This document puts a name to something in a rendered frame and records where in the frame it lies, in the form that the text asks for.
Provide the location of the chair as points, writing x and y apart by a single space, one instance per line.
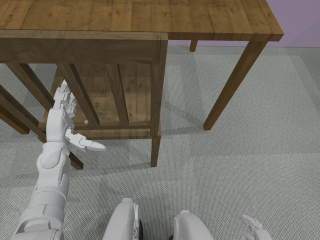
116 78

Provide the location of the left robot forearm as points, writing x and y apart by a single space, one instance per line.
46 207

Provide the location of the table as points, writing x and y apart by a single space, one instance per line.
195 20

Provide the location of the left robot hand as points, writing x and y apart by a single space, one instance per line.
60 118

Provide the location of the robot left shin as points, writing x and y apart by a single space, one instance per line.
135 232

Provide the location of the right robot hand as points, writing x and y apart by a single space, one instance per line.
256 228

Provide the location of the robot left upper arm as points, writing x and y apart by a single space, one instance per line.
47 234

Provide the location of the robot left thigh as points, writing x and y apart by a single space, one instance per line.
124 219

